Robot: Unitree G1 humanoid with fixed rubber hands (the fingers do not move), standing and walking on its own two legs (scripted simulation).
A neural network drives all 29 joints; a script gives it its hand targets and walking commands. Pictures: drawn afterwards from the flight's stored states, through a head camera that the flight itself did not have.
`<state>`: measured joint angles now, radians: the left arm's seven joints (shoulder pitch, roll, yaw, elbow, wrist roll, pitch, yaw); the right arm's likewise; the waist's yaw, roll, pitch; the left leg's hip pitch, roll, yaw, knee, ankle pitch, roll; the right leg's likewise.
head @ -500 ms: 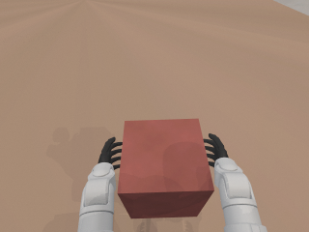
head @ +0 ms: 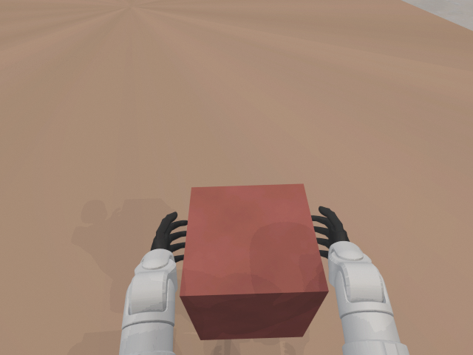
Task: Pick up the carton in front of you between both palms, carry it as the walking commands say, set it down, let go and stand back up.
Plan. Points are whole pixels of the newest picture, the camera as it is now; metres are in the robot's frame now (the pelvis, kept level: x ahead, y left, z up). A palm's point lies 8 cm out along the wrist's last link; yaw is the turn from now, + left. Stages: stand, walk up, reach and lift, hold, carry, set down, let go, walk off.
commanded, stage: carry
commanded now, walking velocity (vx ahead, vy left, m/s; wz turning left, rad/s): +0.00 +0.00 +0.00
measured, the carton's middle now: (249, 265) +0.31 +0.00 -0.04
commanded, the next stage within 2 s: hold in 0.18 s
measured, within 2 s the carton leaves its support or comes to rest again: neither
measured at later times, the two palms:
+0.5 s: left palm (175, 259) +0.28 +0.13 +0.05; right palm (358, 266) +0.25 -0.17 +0.05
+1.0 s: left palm (167, 243) +0.31 +0.14 +0.04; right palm (342, 257) +0.27 -0.15 +0.05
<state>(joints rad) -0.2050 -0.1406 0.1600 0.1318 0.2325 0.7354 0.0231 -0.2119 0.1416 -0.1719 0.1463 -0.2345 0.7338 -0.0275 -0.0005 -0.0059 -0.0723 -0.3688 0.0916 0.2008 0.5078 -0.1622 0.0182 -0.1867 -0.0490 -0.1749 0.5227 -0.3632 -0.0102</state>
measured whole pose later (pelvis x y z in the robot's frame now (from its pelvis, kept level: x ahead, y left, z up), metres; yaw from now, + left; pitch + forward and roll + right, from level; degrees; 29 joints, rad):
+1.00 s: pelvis -0.03 +0.04 +0.00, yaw -9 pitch -6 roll +0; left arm -0.47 -0.20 0.42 0.43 0.39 0.65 -0.01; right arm -0.48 0.19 -0.46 0.52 -0.41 0.57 0.05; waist 0.02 -0.06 0.06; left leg -0.20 -0.04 -0.02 0.45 -0.15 0.02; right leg -0.10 0.01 0.14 0.51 -0.31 0.00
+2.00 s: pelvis -0.07 +0.04 -0.21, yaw -12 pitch +45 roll -6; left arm -1.04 0.06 0.42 0.65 0.26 0.30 -0.02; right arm -0.99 0.09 -0.51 0.62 -0.18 0.24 -0.12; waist 0.04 -0.06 -0.10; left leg -1.90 -0.07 -0.12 1.51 -0.39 -0.03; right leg -1.76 0.14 0.07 1.55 -0.58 0.07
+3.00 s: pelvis -0.09 +0.05 -0.37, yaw -18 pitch +40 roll -4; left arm -1.49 0.35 0.37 0.93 0.11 0.29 -0.05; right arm -1.50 -0.13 -0.27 0.93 0.03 0.24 -0.23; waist 0.14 -0.08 0.37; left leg -2.24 -0.01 -0.08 2.09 -0.53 -0.02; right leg -2.12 0.23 0.04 2.13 -0.71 0.10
